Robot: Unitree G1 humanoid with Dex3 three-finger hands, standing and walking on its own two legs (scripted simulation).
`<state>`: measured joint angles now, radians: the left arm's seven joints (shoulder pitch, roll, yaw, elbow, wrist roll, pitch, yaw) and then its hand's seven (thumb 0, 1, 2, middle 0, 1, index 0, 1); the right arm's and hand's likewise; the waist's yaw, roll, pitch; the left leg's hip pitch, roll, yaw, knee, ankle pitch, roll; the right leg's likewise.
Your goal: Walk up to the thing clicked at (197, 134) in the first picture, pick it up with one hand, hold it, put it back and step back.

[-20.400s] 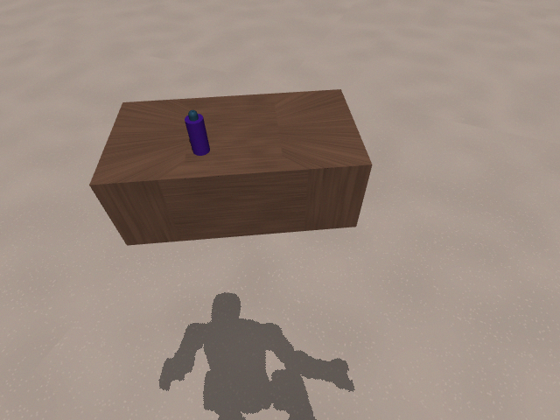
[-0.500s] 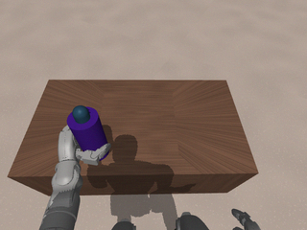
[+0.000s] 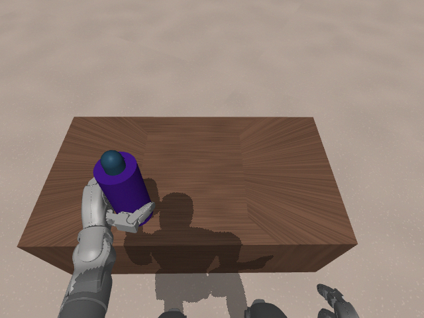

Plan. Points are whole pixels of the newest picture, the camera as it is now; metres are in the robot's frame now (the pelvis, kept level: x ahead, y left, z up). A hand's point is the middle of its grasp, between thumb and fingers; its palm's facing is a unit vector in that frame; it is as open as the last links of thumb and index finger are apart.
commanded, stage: hold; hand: left
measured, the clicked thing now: (124, 187) +0.34 +0.17 +0.06
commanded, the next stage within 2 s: none
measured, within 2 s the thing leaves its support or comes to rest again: neither
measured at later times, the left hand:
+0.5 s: hand (127, 201) +0.33 +0.17 +0.03, palm faces +0.15 -0.99 -0.03, open 9.7 cm
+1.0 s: hand (128, 202) +0.33 +0.17 +0.03, palm faces +0.12 -0.99 -0.03, open 9.7 cm
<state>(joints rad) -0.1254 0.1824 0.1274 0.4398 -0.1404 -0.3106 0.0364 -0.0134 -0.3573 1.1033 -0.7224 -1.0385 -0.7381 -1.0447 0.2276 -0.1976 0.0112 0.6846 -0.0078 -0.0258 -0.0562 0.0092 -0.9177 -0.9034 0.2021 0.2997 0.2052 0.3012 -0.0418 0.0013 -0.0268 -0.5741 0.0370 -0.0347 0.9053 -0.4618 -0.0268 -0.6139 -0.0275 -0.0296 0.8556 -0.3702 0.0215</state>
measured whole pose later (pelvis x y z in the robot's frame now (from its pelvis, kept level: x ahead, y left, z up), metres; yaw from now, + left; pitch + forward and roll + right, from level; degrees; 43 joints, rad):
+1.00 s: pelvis +0.00 +0.00 +0.01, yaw +0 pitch +6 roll -1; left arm -0.09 0.18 0.11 0.41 -0.14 -0.29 0.01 -0.01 -0.36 1.11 -0.72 -1.05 -0.74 -1.05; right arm 0.23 -0.21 0.00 0.69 -0.01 -0.08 -0.04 0.01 -0.91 -0.90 0.20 0.30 0.21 0.30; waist -0.03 0.01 -0.02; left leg -0.52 0.03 -0.03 0.86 -0.44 -0.02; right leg -0.56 -0.03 -0.03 0.81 -0.35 0.03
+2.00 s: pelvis +0.00 +0.00 +0.01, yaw +0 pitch +6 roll -1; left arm -0.10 0.18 0.12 0.42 -0.13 -0.29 0.02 -0.01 -0.36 1.11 -0.72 -1.05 -0.73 -1.05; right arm 0.23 -0.20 0.00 0.69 -0.01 -0.08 -0.05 0.01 -0.91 -0.91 0.20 0.30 0.21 0.30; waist -0.04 0.00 -0.02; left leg -0.51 0.03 -0.04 0.85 -0.44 -0.02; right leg -0.55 -0.03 -0.03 0.80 -0.35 0.02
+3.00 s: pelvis -0.03 +0.00 -0.10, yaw -1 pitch +26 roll -3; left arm -0.63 0.37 0.33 1.03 -0.11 -0.55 -0.07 -0.01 -0.35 1.09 -0.73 -1.02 -0.75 -1.02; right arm 0.25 -0.23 0.02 0.75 -0.06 -0.04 0.00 0.01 -0.93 -0.91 0.20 0.30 0.21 0.30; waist -0.14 0.00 -0.12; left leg -1.25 0.03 -0.07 1.40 -0.60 -0.03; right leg -1.28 -0.03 -0.04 1.32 -0.49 0.02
